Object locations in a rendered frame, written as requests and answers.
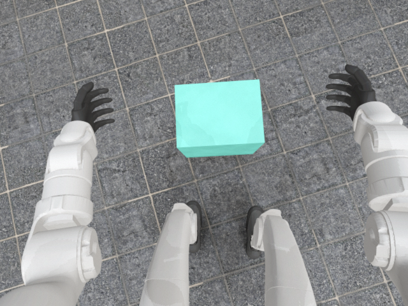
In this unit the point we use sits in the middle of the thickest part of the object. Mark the right robot upper arm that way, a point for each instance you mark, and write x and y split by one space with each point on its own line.
386 245

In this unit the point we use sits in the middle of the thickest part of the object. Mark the robot left hand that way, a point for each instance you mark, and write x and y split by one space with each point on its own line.
83 106

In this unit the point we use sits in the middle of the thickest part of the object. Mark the left robot upper arm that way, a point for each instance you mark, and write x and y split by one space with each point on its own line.
57 265

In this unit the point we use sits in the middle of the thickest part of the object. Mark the carton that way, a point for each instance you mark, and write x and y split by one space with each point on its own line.
219 118

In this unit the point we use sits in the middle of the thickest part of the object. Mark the right robot forearm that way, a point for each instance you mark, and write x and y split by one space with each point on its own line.
384 147

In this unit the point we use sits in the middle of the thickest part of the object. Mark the right robot shin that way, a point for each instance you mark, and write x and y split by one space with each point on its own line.
268 212

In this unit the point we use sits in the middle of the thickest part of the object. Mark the left robot forearm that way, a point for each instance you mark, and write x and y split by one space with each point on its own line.
66 199

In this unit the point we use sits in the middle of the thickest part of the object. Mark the robot left thigh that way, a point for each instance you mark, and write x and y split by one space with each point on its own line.
167 280

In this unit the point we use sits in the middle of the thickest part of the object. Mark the robot right hand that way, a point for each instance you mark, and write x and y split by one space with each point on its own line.
360 90

